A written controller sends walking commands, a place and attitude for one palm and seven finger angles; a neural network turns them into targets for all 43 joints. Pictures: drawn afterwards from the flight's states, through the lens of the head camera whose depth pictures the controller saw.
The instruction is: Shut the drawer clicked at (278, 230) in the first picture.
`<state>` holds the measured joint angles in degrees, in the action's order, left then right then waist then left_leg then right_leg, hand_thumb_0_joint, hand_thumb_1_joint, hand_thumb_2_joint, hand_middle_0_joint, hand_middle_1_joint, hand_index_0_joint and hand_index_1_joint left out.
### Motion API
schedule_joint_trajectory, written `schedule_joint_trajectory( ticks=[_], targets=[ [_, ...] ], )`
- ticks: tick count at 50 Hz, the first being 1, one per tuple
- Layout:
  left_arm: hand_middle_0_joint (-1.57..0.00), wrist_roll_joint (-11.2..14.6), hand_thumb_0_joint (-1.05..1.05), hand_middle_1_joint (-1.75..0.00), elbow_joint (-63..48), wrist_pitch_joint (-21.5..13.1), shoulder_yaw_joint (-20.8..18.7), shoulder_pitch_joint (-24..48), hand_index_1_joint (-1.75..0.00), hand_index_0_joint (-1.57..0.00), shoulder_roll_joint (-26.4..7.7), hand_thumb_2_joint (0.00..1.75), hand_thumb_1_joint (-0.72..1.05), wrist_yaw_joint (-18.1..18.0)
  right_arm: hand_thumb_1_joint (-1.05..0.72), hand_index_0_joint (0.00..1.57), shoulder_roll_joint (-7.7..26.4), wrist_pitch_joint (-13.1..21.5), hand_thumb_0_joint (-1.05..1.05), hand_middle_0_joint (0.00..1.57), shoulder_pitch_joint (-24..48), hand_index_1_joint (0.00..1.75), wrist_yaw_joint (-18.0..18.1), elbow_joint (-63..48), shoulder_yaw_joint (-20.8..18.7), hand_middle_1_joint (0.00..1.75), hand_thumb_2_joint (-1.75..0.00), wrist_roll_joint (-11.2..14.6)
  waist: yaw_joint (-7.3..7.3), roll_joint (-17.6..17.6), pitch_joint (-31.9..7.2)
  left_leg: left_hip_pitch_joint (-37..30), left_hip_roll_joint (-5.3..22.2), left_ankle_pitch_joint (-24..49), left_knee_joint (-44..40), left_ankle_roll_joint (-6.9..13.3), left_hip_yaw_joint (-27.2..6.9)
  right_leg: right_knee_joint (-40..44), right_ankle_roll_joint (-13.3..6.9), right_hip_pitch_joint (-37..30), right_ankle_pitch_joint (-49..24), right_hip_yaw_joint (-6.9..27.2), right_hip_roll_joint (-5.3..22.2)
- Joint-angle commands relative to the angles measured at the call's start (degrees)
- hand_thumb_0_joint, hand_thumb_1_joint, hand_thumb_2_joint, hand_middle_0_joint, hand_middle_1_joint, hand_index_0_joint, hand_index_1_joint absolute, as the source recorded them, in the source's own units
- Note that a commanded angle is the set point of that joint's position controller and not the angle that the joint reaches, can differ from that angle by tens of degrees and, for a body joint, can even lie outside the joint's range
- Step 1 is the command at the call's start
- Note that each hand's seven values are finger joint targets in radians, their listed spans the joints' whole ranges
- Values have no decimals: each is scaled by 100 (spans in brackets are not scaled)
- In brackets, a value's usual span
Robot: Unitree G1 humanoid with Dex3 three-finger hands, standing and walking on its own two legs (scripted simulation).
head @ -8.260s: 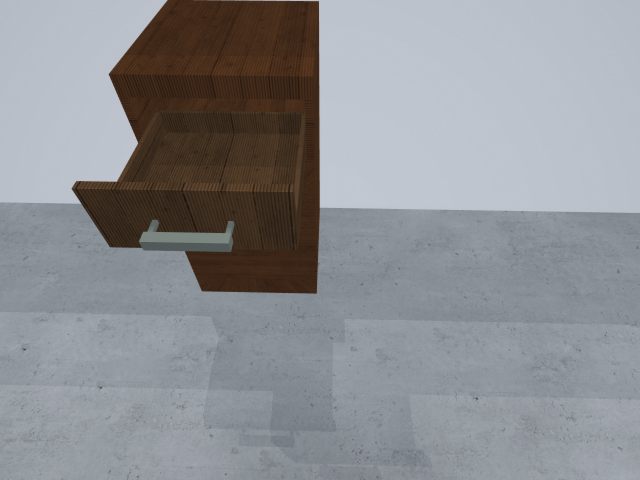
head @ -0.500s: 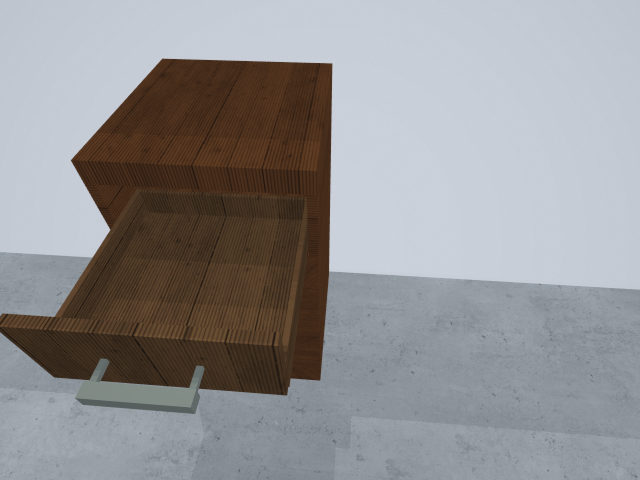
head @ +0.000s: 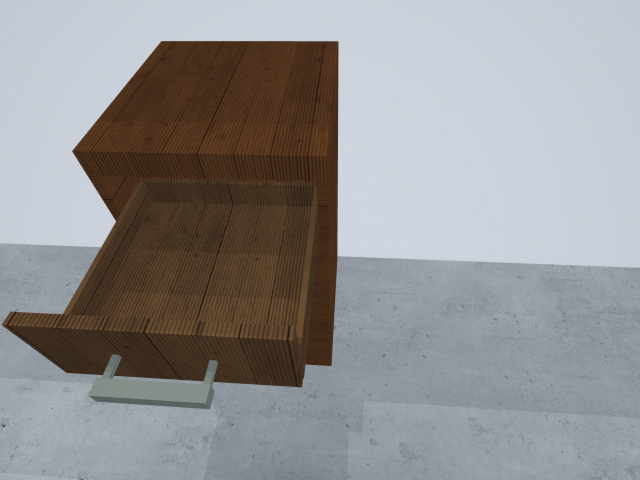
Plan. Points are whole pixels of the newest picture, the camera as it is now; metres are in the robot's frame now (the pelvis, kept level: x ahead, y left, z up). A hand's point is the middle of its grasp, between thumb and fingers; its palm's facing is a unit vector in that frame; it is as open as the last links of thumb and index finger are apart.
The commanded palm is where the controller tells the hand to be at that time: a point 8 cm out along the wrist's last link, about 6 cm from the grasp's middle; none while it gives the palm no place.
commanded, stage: look again from close up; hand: left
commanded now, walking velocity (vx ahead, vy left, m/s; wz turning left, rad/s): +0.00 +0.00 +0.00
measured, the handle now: (158, 378) +0.26 +0.25 -0.06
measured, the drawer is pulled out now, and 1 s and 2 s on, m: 0.30 0.30 0.30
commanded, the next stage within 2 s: raise the hand and make a fist in 0.38 s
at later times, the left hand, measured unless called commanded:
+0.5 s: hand out of the picture +0.03 +0.25 -0.17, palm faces -0.01 -0.98 -0.20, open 7.3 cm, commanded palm +0.10 +0.29 -0.07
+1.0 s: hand out of the picture +0.13 +0.21 -0.02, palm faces +0.00 -1.00 -0.03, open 5.6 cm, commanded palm +0.09 +0.28 -0.03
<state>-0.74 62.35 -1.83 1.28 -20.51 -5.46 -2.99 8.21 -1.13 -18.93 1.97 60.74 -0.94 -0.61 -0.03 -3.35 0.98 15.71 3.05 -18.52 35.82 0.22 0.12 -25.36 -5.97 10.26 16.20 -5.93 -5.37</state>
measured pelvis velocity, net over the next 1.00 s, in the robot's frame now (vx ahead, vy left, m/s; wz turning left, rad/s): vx -0.04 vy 0.05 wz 0.02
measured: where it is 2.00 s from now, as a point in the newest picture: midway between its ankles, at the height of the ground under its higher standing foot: outside the picture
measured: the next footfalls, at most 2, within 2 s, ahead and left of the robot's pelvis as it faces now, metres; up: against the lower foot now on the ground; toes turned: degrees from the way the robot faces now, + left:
none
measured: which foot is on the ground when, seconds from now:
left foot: down 0.00-1.00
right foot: down 0.00-1.00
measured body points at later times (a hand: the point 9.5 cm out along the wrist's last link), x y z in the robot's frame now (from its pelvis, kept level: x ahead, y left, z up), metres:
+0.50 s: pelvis +0.00 +0.07 +0.00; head +0.01 +0.08 +0.45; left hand +0.04 +0.30 -0.16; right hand +0.02 -0.16 -0.15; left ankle -0.02 +0.13 -0.74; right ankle -0.03 -0.05 -0.74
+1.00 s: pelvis -0.04 +0.05 -0.09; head +0.00 +0.06 +0.36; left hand +0.12 +0.26 -0.02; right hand +0.20 -0.15 -0.13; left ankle -0.02 +0.13 -0.74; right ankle +0.00 -0.02 -0.74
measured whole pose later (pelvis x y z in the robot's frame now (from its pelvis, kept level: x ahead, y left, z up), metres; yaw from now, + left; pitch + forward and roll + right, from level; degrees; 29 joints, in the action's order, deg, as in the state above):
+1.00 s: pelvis -0.04 +0.05 -0.09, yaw +1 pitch +13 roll -1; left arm 11.0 -7.0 -28.8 -0.5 -31.9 -10.3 11.9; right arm 12.9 13.7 -7.8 -0.2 28.0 0.1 2.1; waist 2.5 -0.3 -8.7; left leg 49.0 -2.4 -30.8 67.1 4.0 1.7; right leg -64.6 -5.1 50.0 27.6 -7.3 -1.5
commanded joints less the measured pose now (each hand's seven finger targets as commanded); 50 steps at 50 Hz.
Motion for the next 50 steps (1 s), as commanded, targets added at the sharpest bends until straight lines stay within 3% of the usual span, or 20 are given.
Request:
schedule_joint_trajectory(
  ticks=[1,5,7,11,19,23,24,25,26,27,28,29,31,32,35,36,39,43,46,50],
  targets=[
    [-20,-38,0,-30,-372,-1,-232,-59,-30,-20,-861,90,90,-81,-90,20,342,63,0,20,-208,30,33,-298,-88,30,-90,11,-138,779,190,165,-34,-14,-68,49,-36,644,54,85,-1794,1480,1645],
    [-20,16,0,-30,-375,-26,-199,-49,-30,-20,-802,90,90,-55,-90,20,486,174,0,20,-200,30,38,-146,-27,30,-90,-24,-18,386,215,-341,263,1732,-724,230,-378,244,373,232,-1947,1030,1133],
    [-20,13,0,-30,-390,12,-182,-6,-30,-20,-854,90,90,-44,-90,20,585,229,0,20,-123,30,40,-109,-13,30,-90,-27,30,-208,-47,-557,342,2647,-831,272,-443,21,320,10,-2115,919,1087],
    [-20,14,0,-30,-373,59,-171,97,-30,-20,-888,90,90,-30,-90,20,691,207,0,20,71,30,40,-135,-4,30,-90,-26,48,259,179,-436,343,2113,-1072,307,-556,173,324,46,-1381,852,1056],
    [-20,-6,0,-30,-388,117,-151,226,-30,-20,-939,90,90,10,-90,20,852,233,0,20,222,30,8,-122,15,30,-90,-33,68,142,216,-548,401,1767,-1579,376,-734,254,425,68,-725,756,1005],
    [-20,2,0,-30,-329,115,-149,209,-30,-20,-943,90,90,11,-90,20,898,265,0,20,174,30,15,-44,16,30,-90,-14,55,96,53,-826,413,2293,-1611,357,-720,212,457,25,-853,705,1028],
    [-20,-60,0,-30,-172,-4,-116,-68,-30,-20,-963,90,90,-183,-90,20,959,307,0,20,413,30,-21,-380,56,30,-90,56,99,342,307,-475,537,3824,-666,187,-434,120,532,249,-2031,846,1213],
    [-22,940,0,-32,-9203,-1056,-1467,4193,-32,-22,-2564,90,90,-156,-90,20,1769,1119,0,20,332,30,26,-2399,-261,30,-90,301,-456,-662,-2682,-2178,-27,4461,-1082,-233,-713,-381,371,229,-2304,339,627],
    [-24,522,0,-34,-7878,-816,-888,1264,-34,-24,-1911,90,90,-202,-90,20,1286,1761,0,20,644,30,214,-2147,13,30,-90,155,4,-1417,-2586,-2909,404,5179,-1325,-372,-841,-1101,342,732,-600,330,553],
    [-26,766,0,-37,-6921,-128,-91,-488,-37,-26,-644,90,90,-321,-90,20,1095,1959,0,20,714,30,130,-1999,-17,30,-90,175,-158,-1193,-1827,-2179,316,4741,-1560,-674,-945,-1642,467,1426,347,222,528],
    [-28,885,0,-39,-6569,-35,185,-380,-39,-28,-40,90,90,-214,-90,20,1107,1945,0,20,386,30,56,-1814,-77,30,-90,167,-287,-368,-817,-1447,221,3990,-1462,-572,-745,-1628,542,1803,516,260,563],
    [-30,956,0,-41,-6760,-308,111,70,-41,-30,-182,90,90,-93,-90,20,1261,1994,0,20,584,30,-19,-2151,-199,30,-90,138,-353,77,-41,-631,147,3066,-1139,-417,-733,-1464,519,2021,677,125,581],
    [-34,1106,0,-45,-6230,-1008,-145,-1102,-45,-34,-132,90,90,335,-90,20,1385,2026,0,20,742,30,-141,-2583,-302,30,-90,47,-101,808,-360,228,-55,1819,-248,-311,-655,-1153,419,2182,339,-83,468],
    [-36,1154,0,-47,-6074,-1380,-179,-1678,-47,-36,-73,90,90,587,-90,20,1383,2006,0,20,845,30,-218,-2820,-312,30,-90,62,19,713,-706,518,-160,1662,142,-311,-518,-1254,381,2129,9,-99,472],
    [-42,1368,0,-54,-7259,-2453,-468,-858,-54,-42,-583,90,90,915,-90,20,1369,2078,0,20,1155,30,-243,-3420,-316,30,-90,25,145,664,-1429,1744,-255,-72,664,-276,-581,-2026,340,2567,1017,235,504],
    [-44,1393,0,-56,-7608,-2744,-258,-734,-56,-44,-437,90,90,933,-90,20,1323,2128,0,20,1252,30,-220,-3551,-302,30,-90,54,91,649,-1392,1961,-242,-475,773,-194,-588,-2134,327,2774,1318,352,487],
    [-50,1231,0,-62,-8474,-3317,-177,-626,-62,-50,-625,90,90,805,-90,20,1263,2175,0,20,1198,30,-241,-3683,-256,30,-90,63,70,-417,-1512,2003,-167,-906,923,-247,-886,-2704,257,3493,1330,445,453],
    [-58,930,0,-71,-8368,-3804,-210,-734,-71,-58,-894,90,90,954,-90,20,1248,2021,0,20,1147,30,-261,-3759,-232,30,-90,71,-136,-116,-1259,2712,-188,-853,1548,-72,-808,-2985,223,3981,1375,492,446],
    [-64,1103,0,-78,-7470,-3248,-350,-1530,-78,-64,-832,90,90,1449,-90,20,1278,1828,0,20,1193,30,-221,-4065,-218,30,-90,257,-21,366,-1134,3398,-329,-1174,1734,95,-533,-2635,258,3471,1724,707,482],
    [-72,1473,0,-86,-8305,-2190,-836,-1652,-86,-72,-1210,90,90,1680,-90,20,1160,1575,0,20,1102,30,-19,-4418,-189,30,-90,415,125,402,-1971,3109,-447,-463,1737,170,-321,-2238,357,2337,1171,904,535]
  ],
)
